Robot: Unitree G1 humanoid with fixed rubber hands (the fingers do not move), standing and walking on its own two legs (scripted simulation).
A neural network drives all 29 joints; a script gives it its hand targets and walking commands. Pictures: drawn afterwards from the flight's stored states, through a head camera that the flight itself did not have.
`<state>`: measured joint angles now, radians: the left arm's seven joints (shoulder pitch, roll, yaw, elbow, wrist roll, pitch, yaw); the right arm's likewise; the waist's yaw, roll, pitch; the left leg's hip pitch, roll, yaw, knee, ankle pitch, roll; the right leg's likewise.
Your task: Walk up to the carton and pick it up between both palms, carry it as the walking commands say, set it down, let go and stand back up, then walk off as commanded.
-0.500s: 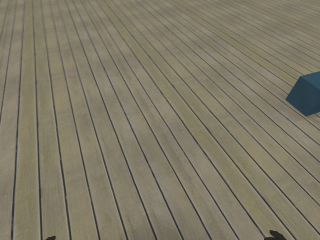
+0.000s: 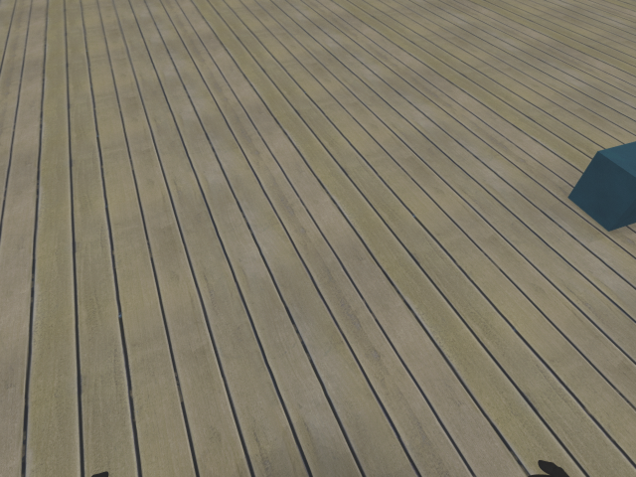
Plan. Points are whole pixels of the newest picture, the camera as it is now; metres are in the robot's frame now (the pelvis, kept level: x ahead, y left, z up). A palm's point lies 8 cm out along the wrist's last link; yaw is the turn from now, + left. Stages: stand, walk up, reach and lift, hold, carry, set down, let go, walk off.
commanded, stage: stand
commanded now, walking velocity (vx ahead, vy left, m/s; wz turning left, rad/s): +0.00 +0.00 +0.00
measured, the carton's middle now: (627, 184) +1.39 -1.42 -0.65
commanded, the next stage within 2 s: walk up in 0.64 s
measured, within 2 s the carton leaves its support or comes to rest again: neither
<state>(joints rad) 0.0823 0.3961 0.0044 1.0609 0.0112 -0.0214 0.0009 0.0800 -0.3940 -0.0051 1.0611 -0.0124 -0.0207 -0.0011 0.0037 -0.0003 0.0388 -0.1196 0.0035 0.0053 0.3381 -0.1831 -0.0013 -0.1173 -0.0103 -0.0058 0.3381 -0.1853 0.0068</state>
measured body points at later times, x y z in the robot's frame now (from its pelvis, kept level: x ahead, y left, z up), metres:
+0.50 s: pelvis +0.01 +0.00 +0.00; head +0.01 +0.00 +0.45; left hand +0.11 +0.32 -0.11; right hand +0.12 -0.32 -0.11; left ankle +0.00 +0.12 -0.75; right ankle +0.00 -0.12 -0.75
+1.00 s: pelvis -0.01 -0.01 -0.02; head +0.03 -0.02 +0.43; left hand +0.12 +0.29 -0.14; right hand +0.08 -0.32 -0.14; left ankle +0.00 +0.12 -0.75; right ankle -0.01 -0.12 -0.74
